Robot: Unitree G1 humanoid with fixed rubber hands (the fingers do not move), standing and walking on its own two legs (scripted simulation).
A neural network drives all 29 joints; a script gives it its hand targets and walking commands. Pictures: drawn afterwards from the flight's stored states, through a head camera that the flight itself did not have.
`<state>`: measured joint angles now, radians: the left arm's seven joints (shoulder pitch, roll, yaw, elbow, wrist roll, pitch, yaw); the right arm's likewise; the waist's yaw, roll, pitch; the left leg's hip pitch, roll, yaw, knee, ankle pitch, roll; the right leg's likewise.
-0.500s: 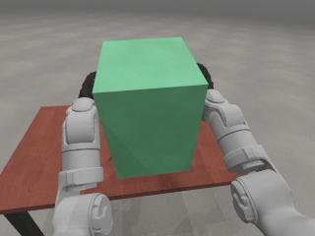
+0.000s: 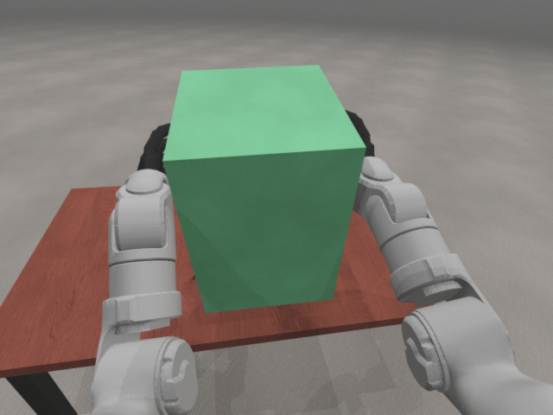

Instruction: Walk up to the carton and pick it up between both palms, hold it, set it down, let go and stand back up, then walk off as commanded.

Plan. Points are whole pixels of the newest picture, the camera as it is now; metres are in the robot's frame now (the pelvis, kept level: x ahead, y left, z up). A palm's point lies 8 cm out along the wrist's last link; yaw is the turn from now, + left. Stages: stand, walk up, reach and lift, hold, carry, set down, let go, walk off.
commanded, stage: hold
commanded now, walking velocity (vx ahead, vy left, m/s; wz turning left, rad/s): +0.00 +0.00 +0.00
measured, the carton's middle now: (261, 191) +0.37 +0.01 +0.22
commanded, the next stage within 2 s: none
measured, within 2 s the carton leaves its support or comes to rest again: neither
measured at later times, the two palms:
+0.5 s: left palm (153, 183) +0.36 +0.15 +0.24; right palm (357, 167) +0.37 -0.13 +0.25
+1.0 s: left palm (153, 180) +0.36 +0.15 +0.25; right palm (359, 165) +0.37 -0.13 +0.26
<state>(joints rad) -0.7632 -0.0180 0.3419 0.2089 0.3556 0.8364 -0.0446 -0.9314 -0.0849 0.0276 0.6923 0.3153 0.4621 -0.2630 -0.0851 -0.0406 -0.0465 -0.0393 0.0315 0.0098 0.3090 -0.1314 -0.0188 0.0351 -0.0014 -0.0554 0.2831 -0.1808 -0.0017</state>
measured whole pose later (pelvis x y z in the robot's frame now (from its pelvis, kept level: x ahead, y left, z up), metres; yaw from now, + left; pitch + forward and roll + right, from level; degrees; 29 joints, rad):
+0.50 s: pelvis +0.00 +0.00 +0.00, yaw +0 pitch -8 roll +0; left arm -0.74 -0.01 0.33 0.18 0.34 0.83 -0.04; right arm -0.91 -0.09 0.04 0.65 0.33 0.47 -0.27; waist -0.08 -0.04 -0.04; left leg -0.04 0.03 0.01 0.31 -0.13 -0.02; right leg 0.03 0.00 -0.06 0.28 -0.18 0.00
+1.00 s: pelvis +0.00 +0.00 +0.00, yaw +0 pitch -9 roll +0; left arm -0.73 -0.03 0.34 0.16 0.35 0.85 -0.05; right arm -0.91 -0.10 0.06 0.64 0.34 0.48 -0.28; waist -0.08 -0.03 -0.04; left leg -0.02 0.03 0.01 0.31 -0.14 -0.02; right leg 0.06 0.00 -0.06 0.28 -0.19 0.00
